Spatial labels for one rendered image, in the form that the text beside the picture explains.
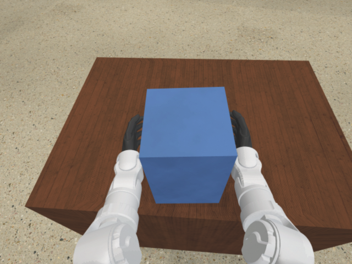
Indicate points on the carton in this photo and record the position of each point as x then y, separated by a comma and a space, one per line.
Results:
187, 148

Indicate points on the robot left forearm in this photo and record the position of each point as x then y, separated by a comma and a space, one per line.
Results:
123, 198

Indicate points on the robot right hand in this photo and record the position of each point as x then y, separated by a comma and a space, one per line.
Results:
242, 135

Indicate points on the robot left upper arm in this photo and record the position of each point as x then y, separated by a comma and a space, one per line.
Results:
114, 244

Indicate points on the robot right upper arm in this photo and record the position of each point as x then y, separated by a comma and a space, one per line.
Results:
267, 242

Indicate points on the pedestal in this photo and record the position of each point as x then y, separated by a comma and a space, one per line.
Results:
306, 159

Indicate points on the robot right forearm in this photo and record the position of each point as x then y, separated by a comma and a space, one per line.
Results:
254, 196

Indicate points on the robot left hand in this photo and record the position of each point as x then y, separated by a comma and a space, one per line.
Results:
130, 141

